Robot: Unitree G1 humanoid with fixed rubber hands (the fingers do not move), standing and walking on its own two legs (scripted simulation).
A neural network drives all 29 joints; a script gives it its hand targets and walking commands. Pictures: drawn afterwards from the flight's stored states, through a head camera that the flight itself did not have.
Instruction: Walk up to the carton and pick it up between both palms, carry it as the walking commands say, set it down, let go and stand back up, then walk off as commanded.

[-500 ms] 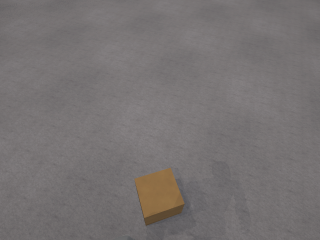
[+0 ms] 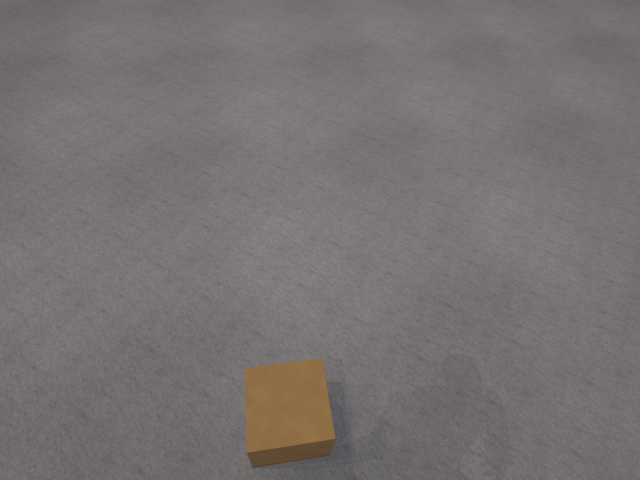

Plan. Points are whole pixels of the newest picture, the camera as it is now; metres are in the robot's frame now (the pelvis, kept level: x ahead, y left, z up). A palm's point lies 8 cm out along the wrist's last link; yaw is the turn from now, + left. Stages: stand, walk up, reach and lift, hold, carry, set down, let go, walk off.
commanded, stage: walk up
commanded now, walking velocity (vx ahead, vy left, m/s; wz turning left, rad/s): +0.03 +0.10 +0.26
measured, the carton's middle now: (287, 412) +0.42 +0.04 -0.68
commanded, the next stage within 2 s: none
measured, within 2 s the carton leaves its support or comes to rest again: neither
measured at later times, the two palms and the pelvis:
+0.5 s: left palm out of the picture +0.00 +0.33 -0.13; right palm out of the picture +0.16 -0.20 -0.12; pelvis +0.02 +0.04 -0.01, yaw +5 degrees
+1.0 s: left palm out of the picture +0.06 +0.29 -0.12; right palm out of the picture +0.07 -0.22 -0.14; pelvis +0.03 +0.03 +0.00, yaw +3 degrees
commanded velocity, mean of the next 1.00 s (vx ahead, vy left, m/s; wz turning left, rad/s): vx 0.01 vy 0.05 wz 0.11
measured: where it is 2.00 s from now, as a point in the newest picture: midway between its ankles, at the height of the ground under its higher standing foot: outside the picture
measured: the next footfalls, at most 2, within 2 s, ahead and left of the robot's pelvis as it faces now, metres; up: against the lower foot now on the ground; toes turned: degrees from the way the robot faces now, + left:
right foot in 0.02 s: +0.07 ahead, -0.17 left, +0.00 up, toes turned -5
left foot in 0.46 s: +0.05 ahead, +0.17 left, +0.00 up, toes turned -3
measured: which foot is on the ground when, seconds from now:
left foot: down 0.00-0.00, up 0.02-0.44, down 0.46-1.00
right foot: up 0.00-0.00, down 0.02-0.46, up 0.48-0.92, down 0.94-1.00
